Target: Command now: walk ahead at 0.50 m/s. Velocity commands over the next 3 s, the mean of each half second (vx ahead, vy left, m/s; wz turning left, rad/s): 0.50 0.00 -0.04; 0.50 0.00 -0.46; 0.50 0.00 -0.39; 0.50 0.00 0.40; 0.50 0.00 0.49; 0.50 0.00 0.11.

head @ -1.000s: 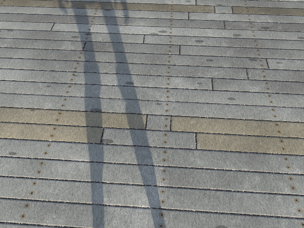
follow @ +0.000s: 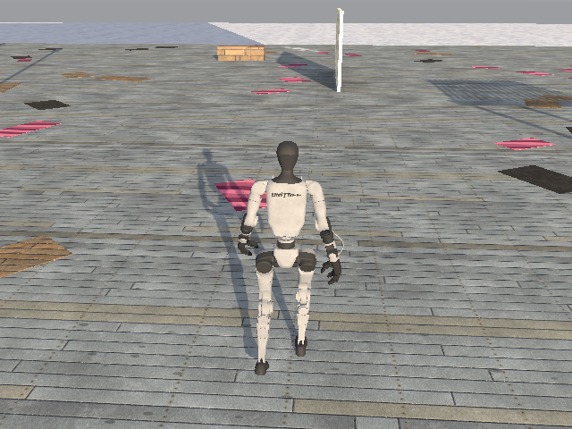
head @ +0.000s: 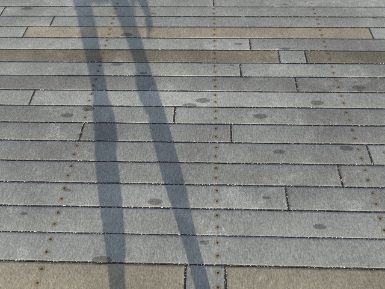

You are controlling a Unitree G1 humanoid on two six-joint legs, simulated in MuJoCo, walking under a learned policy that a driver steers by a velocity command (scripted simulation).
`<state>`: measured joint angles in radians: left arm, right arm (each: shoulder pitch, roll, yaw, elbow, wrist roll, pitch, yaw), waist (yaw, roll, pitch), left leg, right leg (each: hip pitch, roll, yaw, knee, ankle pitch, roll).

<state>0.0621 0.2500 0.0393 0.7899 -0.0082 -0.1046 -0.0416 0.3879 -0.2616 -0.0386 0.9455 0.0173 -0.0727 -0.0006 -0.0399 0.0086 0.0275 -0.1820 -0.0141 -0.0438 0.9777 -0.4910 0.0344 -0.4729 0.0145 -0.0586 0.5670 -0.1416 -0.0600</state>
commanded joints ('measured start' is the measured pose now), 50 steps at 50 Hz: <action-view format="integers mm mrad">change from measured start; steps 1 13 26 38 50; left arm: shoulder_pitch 204 264 439 178 38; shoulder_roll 142 150 -15 59 107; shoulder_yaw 39 39 -12 49 66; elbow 8 84 93 18 -106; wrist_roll -1 1 -5 -15 -16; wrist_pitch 3 2 21 74 75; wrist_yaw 11 35 43 43 -17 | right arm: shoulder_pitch -70 -293 60 -172 -119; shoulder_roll -141 -46 -297 -115 -220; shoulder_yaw -25 -24 -100 -60 -93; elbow -107 -176 -122 -96 -66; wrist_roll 22 -12 -28 -35 10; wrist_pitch -51 -10 -37 -53 14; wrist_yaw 0 -3 17 -7 -25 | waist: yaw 107 78 -46 45 65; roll -61 -59 298 50 86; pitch -148 9 -425 8 -23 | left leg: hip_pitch -549 -496 624 47 287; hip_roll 93 144 454 280 316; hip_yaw -47 11 -568 85 279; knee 307 -251 -574 -862 -544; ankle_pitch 109 573 307 527 1125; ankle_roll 24 -31 272 148 71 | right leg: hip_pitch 571 345 -151 -230 -19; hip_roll -327 -191 41 -159 -13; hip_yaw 498 135 82 165 -68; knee -295 -454 592 417 87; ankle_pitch -42 208 -388 74 -72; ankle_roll -193 -144 25 41 -69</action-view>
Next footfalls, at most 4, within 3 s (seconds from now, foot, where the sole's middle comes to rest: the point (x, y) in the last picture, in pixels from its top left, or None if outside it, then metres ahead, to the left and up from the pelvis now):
0.50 left None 0.44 0.15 -0.76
1.04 right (240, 228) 0.66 -0.16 -0.76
1.56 left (221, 148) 1.03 -0.12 -0.76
2.06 right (277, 112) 1.23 -0.40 -0.76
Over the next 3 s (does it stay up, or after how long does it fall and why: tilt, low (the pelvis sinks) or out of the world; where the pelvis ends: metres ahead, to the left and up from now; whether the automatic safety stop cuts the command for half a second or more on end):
stays up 1.59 -0.24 0.02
